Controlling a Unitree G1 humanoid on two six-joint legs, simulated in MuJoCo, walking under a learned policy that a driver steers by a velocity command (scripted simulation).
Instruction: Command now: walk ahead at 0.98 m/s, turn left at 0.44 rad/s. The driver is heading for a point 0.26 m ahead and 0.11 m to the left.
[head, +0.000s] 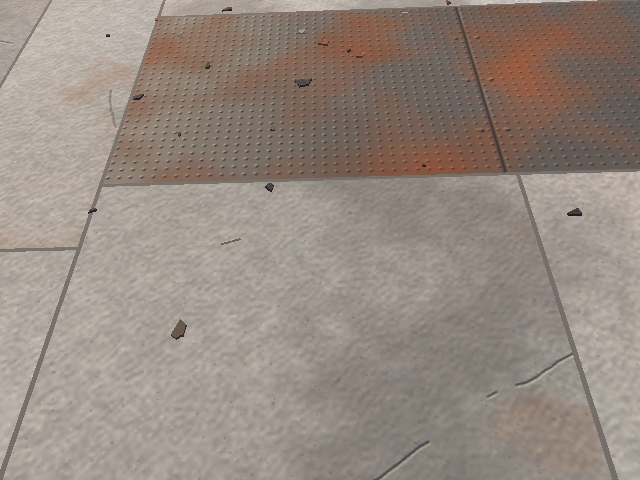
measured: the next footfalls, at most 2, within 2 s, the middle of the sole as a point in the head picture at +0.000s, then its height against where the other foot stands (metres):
left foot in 0.16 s outside the picture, level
right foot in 0.62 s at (418, 456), level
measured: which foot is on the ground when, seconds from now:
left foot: up 0.00-0.14, down 0.16-1.00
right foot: down 0.00-0.16, up 0.18-0.60, down 0.62-1.00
